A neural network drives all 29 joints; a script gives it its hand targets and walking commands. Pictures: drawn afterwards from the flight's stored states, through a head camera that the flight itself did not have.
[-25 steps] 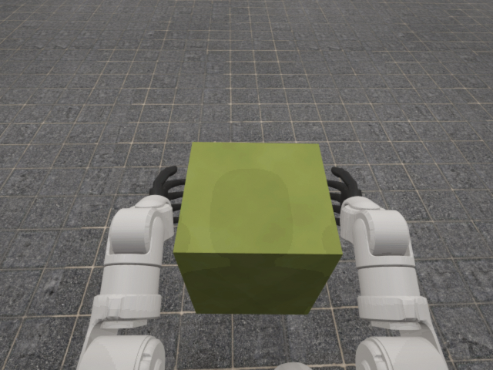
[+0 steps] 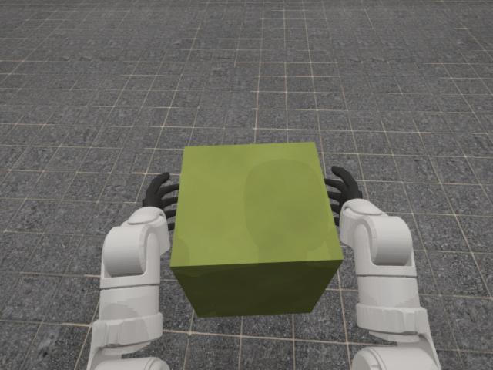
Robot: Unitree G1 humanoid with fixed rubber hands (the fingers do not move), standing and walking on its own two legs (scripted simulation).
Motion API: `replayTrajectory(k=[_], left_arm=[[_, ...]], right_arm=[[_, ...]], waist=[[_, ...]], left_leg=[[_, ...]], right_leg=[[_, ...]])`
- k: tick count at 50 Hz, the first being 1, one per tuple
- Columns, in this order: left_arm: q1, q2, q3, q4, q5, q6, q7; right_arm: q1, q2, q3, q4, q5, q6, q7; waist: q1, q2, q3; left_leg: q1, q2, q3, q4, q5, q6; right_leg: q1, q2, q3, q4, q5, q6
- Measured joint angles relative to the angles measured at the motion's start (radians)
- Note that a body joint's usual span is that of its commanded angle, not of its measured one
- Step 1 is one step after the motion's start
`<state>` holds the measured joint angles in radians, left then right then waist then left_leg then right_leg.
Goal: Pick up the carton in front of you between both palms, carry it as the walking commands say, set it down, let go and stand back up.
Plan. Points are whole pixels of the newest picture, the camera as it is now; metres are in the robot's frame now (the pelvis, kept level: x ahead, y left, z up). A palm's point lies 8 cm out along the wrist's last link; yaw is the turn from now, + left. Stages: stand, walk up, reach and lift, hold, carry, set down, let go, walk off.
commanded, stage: carry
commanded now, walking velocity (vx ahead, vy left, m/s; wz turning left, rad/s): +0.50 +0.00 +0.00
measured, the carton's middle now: (252, 236) +0.34 +0.00 +0.01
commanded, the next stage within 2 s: none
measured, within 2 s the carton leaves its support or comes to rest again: neither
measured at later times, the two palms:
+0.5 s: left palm (156, 135) +0.55 +0.19 +0.06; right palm (303, 136) +0.53 -0.10 +0.07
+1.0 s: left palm (194, 60) +0.83 +0.14 +0.06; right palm (308, 60) +0.83 -0.16 +0.06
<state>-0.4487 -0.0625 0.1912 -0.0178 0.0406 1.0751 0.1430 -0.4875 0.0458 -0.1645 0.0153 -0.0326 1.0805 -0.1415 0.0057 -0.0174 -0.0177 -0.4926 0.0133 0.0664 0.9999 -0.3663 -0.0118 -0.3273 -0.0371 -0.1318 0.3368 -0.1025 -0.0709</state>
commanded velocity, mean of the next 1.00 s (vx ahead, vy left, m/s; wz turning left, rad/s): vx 0.50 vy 0.00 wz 0.00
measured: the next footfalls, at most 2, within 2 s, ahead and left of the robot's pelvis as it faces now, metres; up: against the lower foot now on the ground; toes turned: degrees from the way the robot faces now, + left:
left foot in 0.32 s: +0.36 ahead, +0.14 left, +0.00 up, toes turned +8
right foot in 0.84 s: +0.66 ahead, -0.09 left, +0.00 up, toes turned -14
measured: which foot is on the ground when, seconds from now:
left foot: up 0.00-0.30, down 0.32-0.88, up 0.90-1.00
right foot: down 0.00-0.32, up 0.34-0.82, down 0.84-1.00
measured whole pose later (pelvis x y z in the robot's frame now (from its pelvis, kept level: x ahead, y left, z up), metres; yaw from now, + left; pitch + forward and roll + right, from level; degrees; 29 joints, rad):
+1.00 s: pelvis +0.57 +0.00 -0.01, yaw -1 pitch +3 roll +1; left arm -0.15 -0.13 0.10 -0.26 0.12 1.20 0.09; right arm -0.15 0.13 -0.12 -0.29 -0.12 1.22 -0.09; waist 0.01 0.02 -0.08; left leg -0.44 0.09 0.06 1.12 -0.35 0.01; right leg -0.33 -0.05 -0.23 0.41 -0.15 -0.07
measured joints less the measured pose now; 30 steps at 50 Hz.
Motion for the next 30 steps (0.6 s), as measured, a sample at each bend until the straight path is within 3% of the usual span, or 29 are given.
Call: replayTrajectory(k=[6,11,14,16,19,22,25,30], left_arm=[[0.093,-0.041,0.017,-0.086,0.025,0.029,-0.029],[0.201,-0.091,-0.007,-0.177,0.060,0.048,-0.051],[0.251,-0.077,-0.054,-0.212,0.069,0.071,-0.060],[0.272,-0.073,-0.069,-0.233,0.075,0.089,-0.061],[0.292,-0.066,-0.057,-0.230,0.077,0.104,-0.062],[0.317,-0.068,-0.068,-0.228,0.082,0.119,-0.058],[0.328,-0.066,-0.088,-0.232,0.083,0.119,-0.057],[0.339,-0.066,-0.106,-0.263,0.084,0.109,-0.057]], right_arm=[[0.108,0.057,0.005,-0.104,-0.045,0.030,0.009],[0.236,0.095,0.004,-0.229,-0.065,0.061,0.025],[0.296,0.093,0.026,-0.274,-0.072,0.080,0.032],[0.312,0.090,0.037,-0.287,-0.074,0.095,0.039],[0.315,0.090,0.060,-0.241,-0.080,0.089,0.044],[0.339,0.087,0.066,-0.233,-0.079,0.100,0.046],[0.367,0.084,0.066,-0.254,-0.075,0.099,0.046],[0.388,0.083,0.069,-0.294,-0.070,0.088,0.050]], waist=[[-0.001,0.012,-0.050],[-0.015,0.027,-0.094],[-0.013,0.022,-0.115],[-0.009,0.016,-0.125],[-0.019,-0.022,-0.126],[-0.019,-0.006,-0.109],[-0.020,0.003,-0.101],[-0.022,0.013,-0.118]], left_leg=[[-0.078,0.050,0.012,-0.241,0.128,-0.023],[-0.061,0.061,0.051,-0.421,0.253,-0.015],[-0.006,0.051,0.089,-0.515,0.294,0.000],[0.061,0.039,0.124,-0.574,0.278,0.013],[0.059,0.022,0.154,-0.480,0.232,0.084],[0.123,0.024,0.159,-0.524,0.202,0.088],[0.200,0.014,0.155,-0.608,0.204,0.088],[0.326,0.005,0.141,-0.729,0.193,0.079]], right_leg=[[0.155,-0.004,0.017,-0.092,-0.055,0.019],[0.278,0.004,0.019,-0.110,-0.143,0.048],[0.339,0.006,0.027,-0.075,-0.224,0.072],[0.345,-0.003,0.041,0.032,-0.318,0.092],[0.175,-0.029,0.079,0.452,-0.370,0.094],[-0.021,-0.018,0.080,0.735,-0.313,0.068],[-0.154,-0.042,0.061,0.729,-0.218,0.063],[-0.258,-0.076,0.042,0.506,-0.093,0.096]])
